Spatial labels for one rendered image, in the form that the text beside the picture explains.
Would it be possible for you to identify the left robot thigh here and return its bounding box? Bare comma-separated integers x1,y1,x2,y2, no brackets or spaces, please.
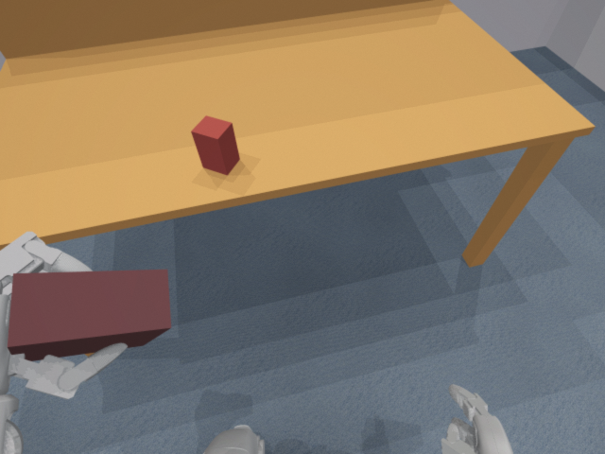
203,428,265,454

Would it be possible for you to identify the robot left hand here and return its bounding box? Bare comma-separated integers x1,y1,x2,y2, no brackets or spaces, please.
0,232,128,399

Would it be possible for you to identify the sponge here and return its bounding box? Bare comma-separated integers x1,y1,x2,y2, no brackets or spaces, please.
8,270,171,361

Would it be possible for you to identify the table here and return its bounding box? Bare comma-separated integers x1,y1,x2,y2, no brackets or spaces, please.
0,0,595,357

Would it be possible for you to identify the robot right hand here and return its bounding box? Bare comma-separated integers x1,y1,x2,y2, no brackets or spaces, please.
441,384,513,454

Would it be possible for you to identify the robot left forearm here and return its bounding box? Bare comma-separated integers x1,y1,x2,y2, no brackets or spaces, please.
0,394,24,454

